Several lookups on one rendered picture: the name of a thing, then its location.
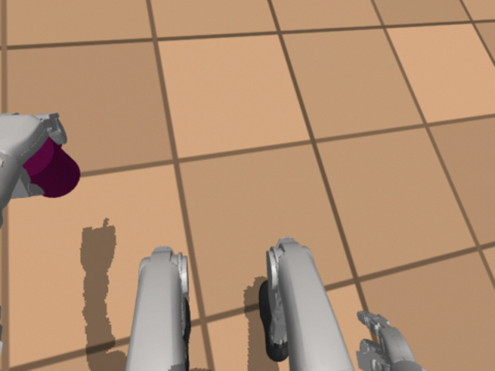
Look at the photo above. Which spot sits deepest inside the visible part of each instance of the left robot arm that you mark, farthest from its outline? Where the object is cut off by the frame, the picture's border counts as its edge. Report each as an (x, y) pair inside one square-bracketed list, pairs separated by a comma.
[(9, 176)]

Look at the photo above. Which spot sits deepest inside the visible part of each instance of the right robot foot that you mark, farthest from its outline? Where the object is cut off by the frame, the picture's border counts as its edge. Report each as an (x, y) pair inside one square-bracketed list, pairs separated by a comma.
[(275, 352)]

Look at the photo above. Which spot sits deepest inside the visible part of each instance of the left robot hand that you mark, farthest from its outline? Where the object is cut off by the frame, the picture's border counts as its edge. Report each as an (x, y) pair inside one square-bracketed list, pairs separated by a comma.
[(21, 136)]

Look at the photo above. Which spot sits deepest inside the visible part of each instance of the right robot hand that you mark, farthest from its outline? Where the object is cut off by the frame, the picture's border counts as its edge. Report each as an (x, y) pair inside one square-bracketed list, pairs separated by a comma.
[(392, 348)]

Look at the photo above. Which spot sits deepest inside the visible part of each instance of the mug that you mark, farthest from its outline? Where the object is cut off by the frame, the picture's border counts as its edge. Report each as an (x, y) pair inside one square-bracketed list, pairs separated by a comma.
[(52, 169)]

